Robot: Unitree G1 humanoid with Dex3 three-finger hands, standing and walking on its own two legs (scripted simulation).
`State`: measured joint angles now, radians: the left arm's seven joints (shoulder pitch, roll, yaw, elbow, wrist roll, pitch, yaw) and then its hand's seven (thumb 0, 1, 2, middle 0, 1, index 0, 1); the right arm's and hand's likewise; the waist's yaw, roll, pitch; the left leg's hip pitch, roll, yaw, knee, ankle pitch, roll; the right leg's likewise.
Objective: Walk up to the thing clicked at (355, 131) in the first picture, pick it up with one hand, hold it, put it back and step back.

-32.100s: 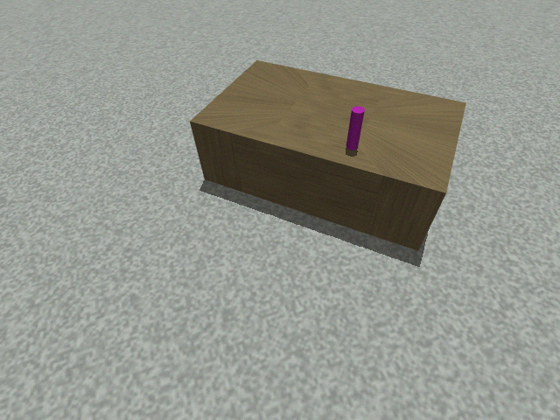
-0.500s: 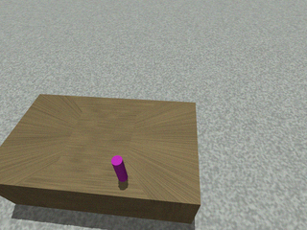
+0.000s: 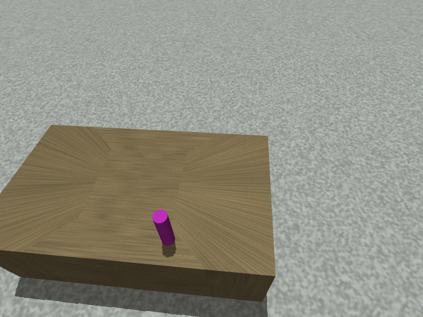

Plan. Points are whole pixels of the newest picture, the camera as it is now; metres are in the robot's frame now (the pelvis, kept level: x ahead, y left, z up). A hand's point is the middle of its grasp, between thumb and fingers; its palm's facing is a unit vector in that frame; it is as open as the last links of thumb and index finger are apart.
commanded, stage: step back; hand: left
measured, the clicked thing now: (164, 228) +0.46 +0.19 -0.33
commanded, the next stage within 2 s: none
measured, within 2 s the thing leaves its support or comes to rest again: neither
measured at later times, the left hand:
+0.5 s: hand out of the picture +0.05 +0.30 -0.18, palm faces -0.07 -0.93 -0.37, open 7.4 cm
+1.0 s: hand out of the picture -0.07 +0.33 -0.17, palm faces +0.01 -0.92 -0.39, open 7.4 cm
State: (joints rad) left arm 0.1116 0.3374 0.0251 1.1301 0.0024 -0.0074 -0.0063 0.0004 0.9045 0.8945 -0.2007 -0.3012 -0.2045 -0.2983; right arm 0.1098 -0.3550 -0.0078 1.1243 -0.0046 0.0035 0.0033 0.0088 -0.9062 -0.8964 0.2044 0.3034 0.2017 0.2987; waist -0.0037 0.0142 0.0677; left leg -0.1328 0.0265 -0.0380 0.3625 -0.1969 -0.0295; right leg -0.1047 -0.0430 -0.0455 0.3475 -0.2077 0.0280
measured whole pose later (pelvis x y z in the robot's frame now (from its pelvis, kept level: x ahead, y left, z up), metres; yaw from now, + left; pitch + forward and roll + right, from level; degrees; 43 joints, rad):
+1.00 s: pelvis -0.20 +0.06 -0.03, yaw +0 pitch -3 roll +0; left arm 0.09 0.39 0.07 0.79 0.01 0.05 0.02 0.00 0.90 0.89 -0.20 -0.30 -0.21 -0.30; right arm 0.15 -0.38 -0.05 0.88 -0.03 0.03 0.00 0.01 -0.91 -0.90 0.20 0.30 0.20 0.30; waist 0.01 -0.04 0.21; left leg -0.27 -0.05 -0.02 0.68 -0.34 0.03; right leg -0.41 0.00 0.10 0.83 -0.45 0.00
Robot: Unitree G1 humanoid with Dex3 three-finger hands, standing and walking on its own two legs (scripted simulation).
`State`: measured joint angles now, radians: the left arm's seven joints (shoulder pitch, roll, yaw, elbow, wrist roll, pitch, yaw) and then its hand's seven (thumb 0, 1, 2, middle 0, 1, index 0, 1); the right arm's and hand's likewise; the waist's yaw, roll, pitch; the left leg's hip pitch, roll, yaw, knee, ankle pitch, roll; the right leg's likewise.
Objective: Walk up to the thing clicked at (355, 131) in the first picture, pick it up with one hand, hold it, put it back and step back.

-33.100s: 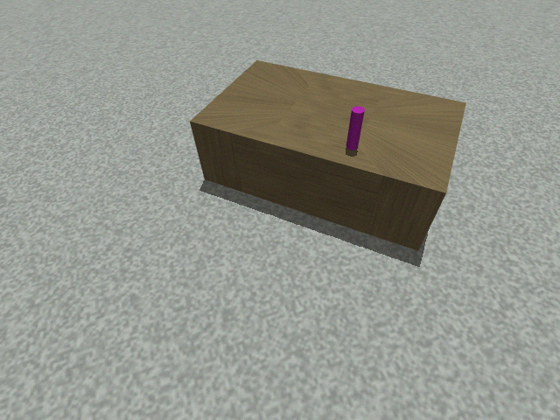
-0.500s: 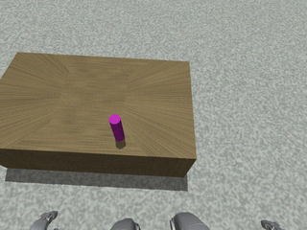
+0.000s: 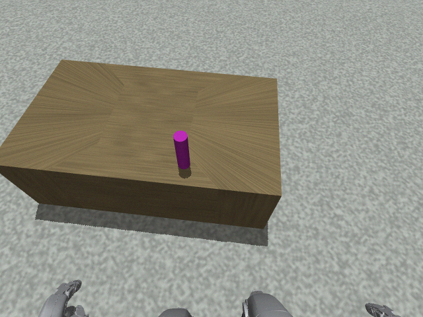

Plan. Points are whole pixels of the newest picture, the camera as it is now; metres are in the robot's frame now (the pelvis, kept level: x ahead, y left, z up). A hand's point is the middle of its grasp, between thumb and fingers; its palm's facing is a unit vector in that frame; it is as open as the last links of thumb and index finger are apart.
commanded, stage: step back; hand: left
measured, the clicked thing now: (182, 151) +0.66 +0.12 -0.31
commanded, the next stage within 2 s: none
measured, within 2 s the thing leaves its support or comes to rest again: neither
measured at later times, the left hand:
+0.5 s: hand out of the picture -0.10 +0.23 -0.13, palm faces -0.08 -0.91 -0.41, open 7.4 cm
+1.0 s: hand out of the picture -0.20 +0.22 -0.14, palm faces -0.07 -0.92 -0.39, open 7.4 cm
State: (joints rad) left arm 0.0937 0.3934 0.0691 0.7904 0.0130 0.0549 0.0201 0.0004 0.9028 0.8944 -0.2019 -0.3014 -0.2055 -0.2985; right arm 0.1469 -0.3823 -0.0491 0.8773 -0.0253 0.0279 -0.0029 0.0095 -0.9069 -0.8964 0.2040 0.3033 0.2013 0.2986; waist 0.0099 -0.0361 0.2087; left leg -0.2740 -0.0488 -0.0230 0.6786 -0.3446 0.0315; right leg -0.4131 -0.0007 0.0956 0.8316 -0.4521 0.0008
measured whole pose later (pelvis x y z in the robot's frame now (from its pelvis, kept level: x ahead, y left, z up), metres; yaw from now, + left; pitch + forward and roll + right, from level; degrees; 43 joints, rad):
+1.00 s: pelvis -0.33 -0.04 +0.00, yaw -4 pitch -2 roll -1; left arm 0.14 0.39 0.07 0.83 0.02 0.05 0.00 0.00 0.90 0.89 -0.20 -0.30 -0.20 -0.30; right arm 0.11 -0.39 -0.04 0.81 -0.03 0.03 -0.02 0.01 -0.90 -0.90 0.21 0.30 0.21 0.30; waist 0.01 -0.01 0.17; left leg -0.40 0.06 0.01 0.64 -0.21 0.00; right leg -0.29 0.03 0.06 0.86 -0.49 0.01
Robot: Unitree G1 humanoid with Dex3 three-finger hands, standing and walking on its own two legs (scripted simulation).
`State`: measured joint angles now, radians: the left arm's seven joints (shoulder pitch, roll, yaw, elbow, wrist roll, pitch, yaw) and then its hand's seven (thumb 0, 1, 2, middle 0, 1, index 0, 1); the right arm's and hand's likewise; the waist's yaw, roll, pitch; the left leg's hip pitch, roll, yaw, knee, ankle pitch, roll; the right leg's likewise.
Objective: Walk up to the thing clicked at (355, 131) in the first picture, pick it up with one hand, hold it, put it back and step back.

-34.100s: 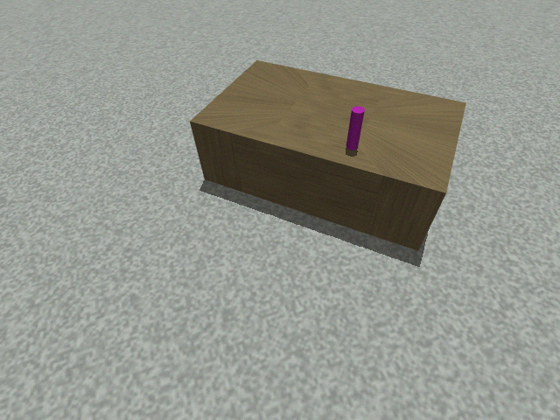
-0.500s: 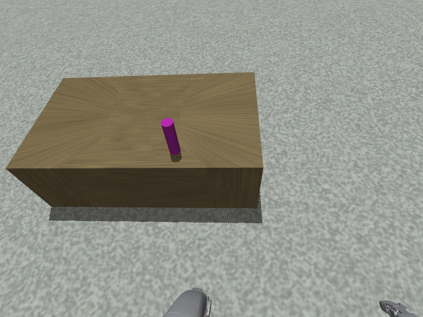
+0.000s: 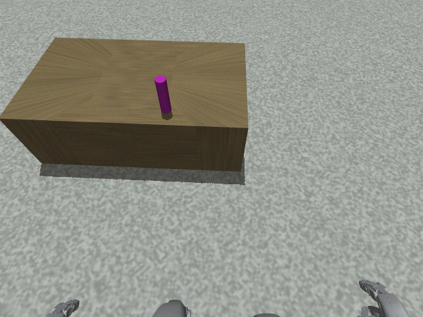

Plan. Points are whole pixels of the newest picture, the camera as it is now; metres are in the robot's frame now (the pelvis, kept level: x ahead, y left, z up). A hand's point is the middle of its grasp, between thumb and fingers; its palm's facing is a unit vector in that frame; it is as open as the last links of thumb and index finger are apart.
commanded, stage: step back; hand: left
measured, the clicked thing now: (163, 95) +0.98 +0.23 -0.31
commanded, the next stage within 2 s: stand in 1.22 s
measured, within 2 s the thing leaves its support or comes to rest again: neither
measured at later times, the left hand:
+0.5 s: hand out of the picture -0.09 +0.27 -0.13, palm faces +0.10 -0.91 -0.40, open 7.4 cm
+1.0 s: hand out of the picture -0.06 +0.29 -0.15, palm faces +0.07 -0.93 -0.37, open 7.4 cm
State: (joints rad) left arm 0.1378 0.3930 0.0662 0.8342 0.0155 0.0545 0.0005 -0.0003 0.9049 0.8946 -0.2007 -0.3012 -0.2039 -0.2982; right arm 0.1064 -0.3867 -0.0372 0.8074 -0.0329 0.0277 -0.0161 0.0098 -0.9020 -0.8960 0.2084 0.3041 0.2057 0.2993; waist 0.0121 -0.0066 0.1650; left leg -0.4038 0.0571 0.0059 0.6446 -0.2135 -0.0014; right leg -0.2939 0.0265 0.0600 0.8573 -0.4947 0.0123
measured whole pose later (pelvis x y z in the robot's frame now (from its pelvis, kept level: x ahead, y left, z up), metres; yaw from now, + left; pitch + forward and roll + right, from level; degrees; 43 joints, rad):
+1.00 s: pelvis -0.10 +0.01 +0.01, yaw +4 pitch -2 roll +0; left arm 0.19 0.40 0.05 1.04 0.01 -0.01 -0.01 0.00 0.91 0.89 -0.20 -0.30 -0.20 -0.30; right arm 0.18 -0.34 -0.05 1.01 -0.04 -0.03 0.01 0.01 -0.91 -0.90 0.20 0.30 0.20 0.30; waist 0.01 -0.03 0.07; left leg -0.23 0.00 0.03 0.57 -0.30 0.02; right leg -0.28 -0.03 0.02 0.67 -0.43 -0.01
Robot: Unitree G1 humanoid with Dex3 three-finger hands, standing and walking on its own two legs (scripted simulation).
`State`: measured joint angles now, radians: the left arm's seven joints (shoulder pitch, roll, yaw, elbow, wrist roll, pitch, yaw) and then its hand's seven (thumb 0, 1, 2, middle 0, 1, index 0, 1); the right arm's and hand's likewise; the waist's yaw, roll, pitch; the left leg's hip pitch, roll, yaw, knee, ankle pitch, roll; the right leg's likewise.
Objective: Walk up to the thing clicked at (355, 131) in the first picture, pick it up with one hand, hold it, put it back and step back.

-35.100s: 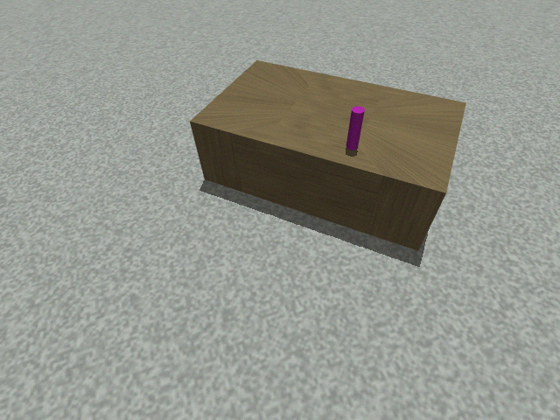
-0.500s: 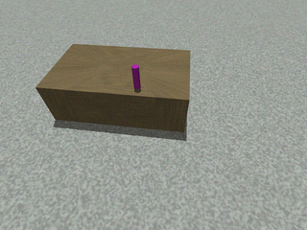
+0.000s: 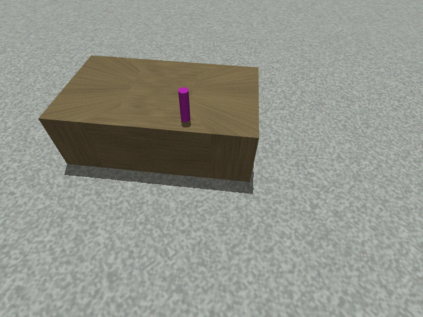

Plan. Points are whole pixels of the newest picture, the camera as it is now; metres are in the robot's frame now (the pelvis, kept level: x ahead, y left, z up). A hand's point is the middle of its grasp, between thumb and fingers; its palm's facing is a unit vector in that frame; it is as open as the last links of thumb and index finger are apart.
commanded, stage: step back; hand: left
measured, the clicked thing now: (184, 105) +1.09 +0.15 -0.32
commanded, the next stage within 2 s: stand in 0.22 s
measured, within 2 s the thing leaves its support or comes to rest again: neither
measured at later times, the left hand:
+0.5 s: hand out of the picture +0.15 +0.24 -0.14, palm faces -0.03 -0.94 -0.33, open 7.4 cm
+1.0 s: hand out of the picture +0.05 +0.25 -0.14, palm faces -0.02 -0.94 -0.35, open 7.4 cm
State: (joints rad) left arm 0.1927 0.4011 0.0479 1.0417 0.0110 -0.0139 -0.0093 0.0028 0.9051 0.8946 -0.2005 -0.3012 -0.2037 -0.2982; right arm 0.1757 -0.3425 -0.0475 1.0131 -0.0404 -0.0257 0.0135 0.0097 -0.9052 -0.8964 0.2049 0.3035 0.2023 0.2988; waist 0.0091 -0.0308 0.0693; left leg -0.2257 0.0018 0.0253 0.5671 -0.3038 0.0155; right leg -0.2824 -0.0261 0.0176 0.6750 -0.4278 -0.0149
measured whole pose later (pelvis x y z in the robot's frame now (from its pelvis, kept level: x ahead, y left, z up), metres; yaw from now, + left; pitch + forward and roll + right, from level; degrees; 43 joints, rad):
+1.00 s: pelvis +0.00 -0.01 +0.02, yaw +0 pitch -3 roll +0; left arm 0.13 0.35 0.00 1.17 0.01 -0.01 -0.01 0.00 0.91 0.89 -0.20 -0.30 -0.20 -0.30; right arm 0.12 -0.35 -0.01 1.16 -0.01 -0.01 0.01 0.01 -0.91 -0.90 0.20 0.30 0.20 0.30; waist 0.00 0.02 0.06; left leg -0.10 0.02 0.00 0.31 -0.17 -0.02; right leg -0.13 -0.01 -0.01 0.32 -0.15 0.01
